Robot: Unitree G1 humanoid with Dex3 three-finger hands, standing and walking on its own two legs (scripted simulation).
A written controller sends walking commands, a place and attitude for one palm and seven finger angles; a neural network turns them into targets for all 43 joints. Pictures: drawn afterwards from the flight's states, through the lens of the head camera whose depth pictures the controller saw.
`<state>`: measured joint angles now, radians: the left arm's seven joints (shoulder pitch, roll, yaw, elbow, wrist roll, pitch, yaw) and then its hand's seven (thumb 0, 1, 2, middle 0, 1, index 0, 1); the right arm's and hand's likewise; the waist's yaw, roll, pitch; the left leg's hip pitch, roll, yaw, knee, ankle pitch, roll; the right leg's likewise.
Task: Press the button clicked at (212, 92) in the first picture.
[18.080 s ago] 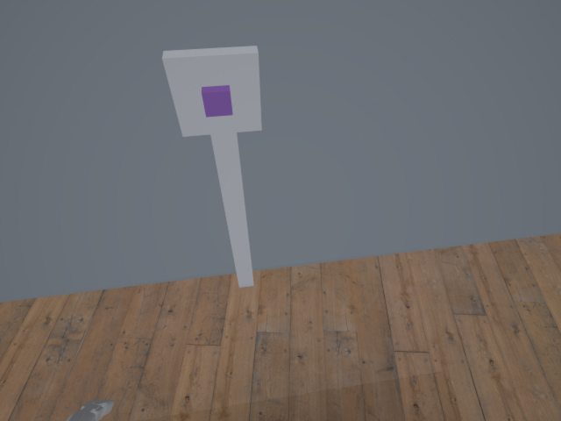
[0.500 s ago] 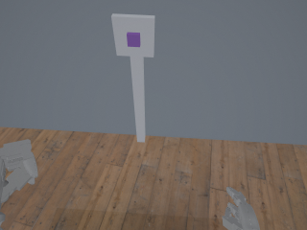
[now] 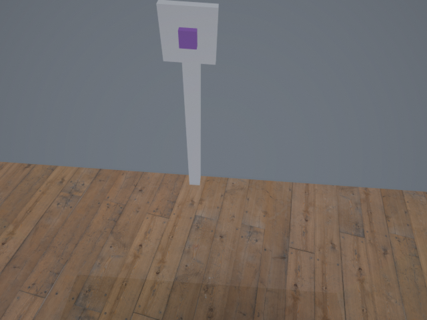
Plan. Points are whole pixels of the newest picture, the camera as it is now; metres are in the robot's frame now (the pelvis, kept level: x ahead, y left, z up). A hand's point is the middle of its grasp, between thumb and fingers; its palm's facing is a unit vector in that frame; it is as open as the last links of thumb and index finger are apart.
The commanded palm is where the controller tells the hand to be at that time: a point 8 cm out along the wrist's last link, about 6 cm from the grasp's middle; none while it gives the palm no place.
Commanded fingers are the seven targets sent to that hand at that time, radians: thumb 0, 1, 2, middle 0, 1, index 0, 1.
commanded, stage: let the arm hang, fingers relaxed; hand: left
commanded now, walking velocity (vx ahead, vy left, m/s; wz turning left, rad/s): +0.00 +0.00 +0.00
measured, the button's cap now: (188, 38) +0.85 +0.12 +0.10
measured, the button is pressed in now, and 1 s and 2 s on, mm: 0 0 0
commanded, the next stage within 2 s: stand and wait in 0.76 s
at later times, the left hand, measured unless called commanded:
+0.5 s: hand out of the picture +0.03 +0.19 -0.16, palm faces +0.01 -0.97 -0.23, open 7.2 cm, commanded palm none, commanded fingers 0.00 0.90 0.90 -0.20 -0.30 -0.20 -0.30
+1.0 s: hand out of the picture +0.07 +0.21 -0.16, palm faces -0.01 -0.96 -0.27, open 7.4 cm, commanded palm none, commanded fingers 0.00 0.90 0.90 -0.20 -0.30 -0.20 -0.30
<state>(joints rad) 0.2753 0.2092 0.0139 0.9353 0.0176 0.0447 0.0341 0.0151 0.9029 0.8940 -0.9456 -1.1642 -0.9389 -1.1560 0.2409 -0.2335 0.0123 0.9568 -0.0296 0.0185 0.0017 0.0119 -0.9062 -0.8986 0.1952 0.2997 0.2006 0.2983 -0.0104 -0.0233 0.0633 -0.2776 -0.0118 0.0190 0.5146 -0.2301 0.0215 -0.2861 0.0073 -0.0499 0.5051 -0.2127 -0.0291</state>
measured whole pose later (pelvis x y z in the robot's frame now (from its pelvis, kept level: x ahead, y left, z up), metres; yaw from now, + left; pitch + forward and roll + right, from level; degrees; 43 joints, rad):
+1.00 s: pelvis +0.03 +0.00 +0.01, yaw +0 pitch -1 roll +0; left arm 0.17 0.24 0.02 1.14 0.01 -0.01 0.01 0.01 0.91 0.90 -0.21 -0.30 -0.20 -0.30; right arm 0.19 -0.24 -0.01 1.13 -0.02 0.00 -0.02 0.01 -0.91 -0.90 0.20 0.30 0.20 0.30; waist -0.01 0.02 0.07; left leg -0.15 -0.01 0.02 0.37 -0.20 0.02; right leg -0.16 0.01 -0.04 0.36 -0.19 -0.03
